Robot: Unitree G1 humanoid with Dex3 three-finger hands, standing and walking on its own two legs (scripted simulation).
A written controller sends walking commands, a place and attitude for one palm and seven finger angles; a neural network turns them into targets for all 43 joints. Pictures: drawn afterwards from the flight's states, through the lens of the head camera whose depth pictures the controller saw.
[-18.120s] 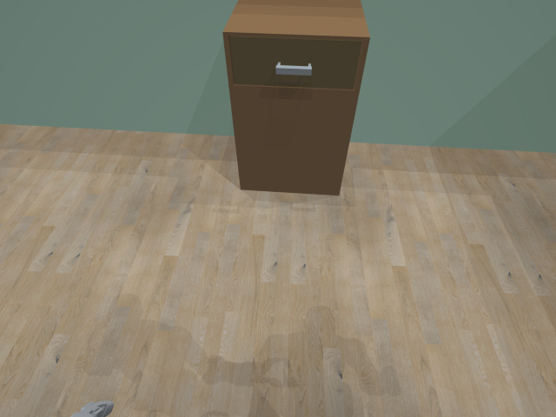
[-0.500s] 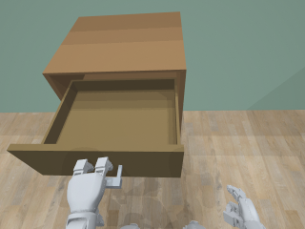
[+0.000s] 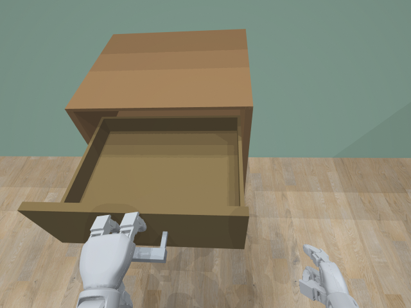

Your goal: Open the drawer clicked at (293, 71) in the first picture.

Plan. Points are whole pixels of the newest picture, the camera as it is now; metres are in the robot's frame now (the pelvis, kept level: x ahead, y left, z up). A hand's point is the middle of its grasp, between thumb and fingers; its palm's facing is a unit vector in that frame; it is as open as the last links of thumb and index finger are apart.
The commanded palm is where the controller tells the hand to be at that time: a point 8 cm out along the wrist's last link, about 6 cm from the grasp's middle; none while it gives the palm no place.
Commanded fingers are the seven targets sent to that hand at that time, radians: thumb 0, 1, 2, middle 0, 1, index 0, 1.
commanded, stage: lift the hand off the handle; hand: left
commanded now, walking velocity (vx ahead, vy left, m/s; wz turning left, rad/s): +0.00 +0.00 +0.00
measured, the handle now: (137, 244) +0.25 +0.19 -0.05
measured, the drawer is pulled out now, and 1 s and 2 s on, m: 0.30 0.30 0.30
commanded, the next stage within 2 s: draw the hand back to the body in 1.36 s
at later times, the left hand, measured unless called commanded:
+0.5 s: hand (117, 254) +0.21 +0.19 +0.02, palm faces +0.04 -0.16 -0.99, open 13.4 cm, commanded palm +0.18 +0.19 +0.09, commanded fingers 0.00 -0.50 0.30 -0.30 -1.20 -0.30 -1.20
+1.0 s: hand (112, 238) +0.22 +0.19 +0.07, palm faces +0.09 -0.18 -0.98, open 13.8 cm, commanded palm +0.18 +0.18 +0.13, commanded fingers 0.00 -0.50 0.30 -0.30 -1.20 -0.30 -1.20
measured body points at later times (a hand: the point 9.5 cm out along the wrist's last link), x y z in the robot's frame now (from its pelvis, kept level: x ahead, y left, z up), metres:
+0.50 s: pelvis +0.01 +0.01 +0.01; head +0.03 -0.03 +0.46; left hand +0.20 +0.20 +0.08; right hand +0.22 -0.20 -0.08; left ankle -0.02 +0.14 -0.70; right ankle +0.03 -0.10 -0.70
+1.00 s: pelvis +0.01 +0.01 +0.02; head +0.01 -0.03 +0.47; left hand +0.21 +0.19 +0.12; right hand +0.24 -0.19 -0.06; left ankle -0.02 +0.14 -0.70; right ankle +0.03 -0.10 -0.70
